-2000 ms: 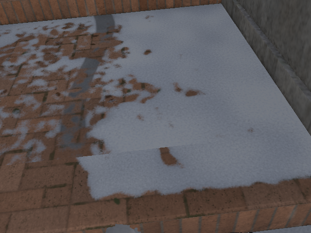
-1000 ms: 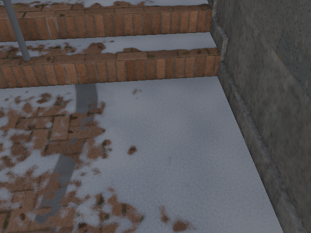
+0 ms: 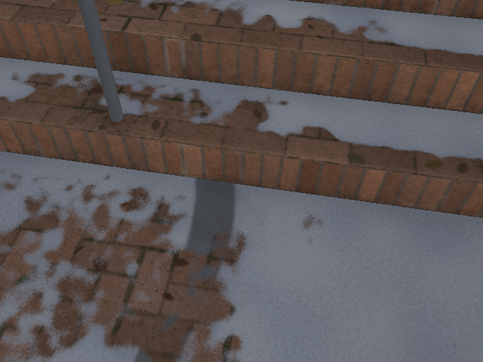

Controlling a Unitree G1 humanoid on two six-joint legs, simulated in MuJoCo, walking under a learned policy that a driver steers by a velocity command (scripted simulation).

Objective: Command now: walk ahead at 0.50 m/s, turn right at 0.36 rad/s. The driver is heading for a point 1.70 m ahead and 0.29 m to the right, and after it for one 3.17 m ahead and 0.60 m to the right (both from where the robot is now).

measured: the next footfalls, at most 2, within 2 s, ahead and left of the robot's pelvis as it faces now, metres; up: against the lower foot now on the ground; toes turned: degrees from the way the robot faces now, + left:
right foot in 0.02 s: +0.21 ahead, -0.11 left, +0.00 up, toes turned -2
left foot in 0.50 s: +0.48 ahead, +0.06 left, +0.00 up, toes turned -19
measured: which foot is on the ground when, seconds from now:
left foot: down 0.00-0.04, up 0.06-0.48, down 0.50-1.00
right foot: up 0.00-0.00, down 0.02-0.50, up 0.52-0.96, down 0.98-1.00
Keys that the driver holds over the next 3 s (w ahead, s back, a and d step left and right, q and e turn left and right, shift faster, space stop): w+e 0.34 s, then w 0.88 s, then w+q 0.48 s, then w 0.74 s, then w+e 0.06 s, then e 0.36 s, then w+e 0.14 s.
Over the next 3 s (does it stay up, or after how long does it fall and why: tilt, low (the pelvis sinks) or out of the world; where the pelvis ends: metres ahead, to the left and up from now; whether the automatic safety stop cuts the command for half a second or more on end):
stays up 1.48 -0.16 0.34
